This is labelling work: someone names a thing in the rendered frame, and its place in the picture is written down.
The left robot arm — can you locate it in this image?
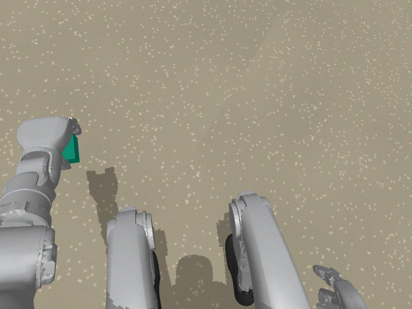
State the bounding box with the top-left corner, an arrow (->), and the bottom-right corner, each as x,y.
0,147 -> 62,309

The left robot hand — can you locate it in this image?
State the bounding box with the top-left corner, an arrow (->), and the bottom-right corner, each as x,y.
17,116 -> 82,170

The small box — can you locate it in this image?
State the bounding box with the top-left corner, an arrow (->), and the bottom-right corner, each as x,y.
62,134 -> 80,164

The right robot hand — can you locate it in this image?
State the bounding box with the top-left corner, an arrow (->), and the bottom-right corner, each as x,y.
313,265 -> 368,309

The right robot foot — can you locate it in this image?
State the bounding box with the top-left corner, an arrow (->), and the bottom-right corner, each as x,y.
225,234 -> 254,306

